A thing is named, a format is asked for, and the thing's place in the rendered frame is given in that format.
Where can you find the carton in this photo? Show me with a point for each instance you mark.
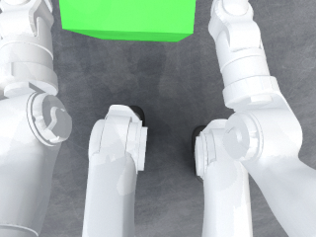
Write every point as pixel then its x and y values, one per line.
pixel 140 20

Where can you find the robot left forearm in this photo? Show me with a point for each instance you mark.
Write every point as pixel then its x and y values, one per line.
pixel 26 52

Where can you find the robot right forearm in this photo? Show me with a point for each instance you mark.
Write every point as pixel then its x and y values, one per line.
pixel 248 84

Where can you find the left robot thigh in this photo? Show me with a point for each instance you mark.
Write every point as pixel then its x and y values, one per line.
pixel 112 176

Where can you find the right robot upper arm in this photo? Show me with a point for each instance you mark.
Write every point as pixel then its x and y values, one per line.
pixel 267 142

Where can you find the robot thigh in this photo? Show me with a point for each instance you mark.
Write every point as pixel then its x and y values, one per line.
pixel 227 203
pixel 112 176

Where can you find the right robot thigh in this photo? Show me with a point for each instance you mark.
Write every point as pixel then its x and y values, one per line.
pixel 227 203

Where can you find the left robot upper arm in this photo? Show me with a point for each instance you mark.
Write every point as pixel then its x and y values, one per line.
pixel 32 128

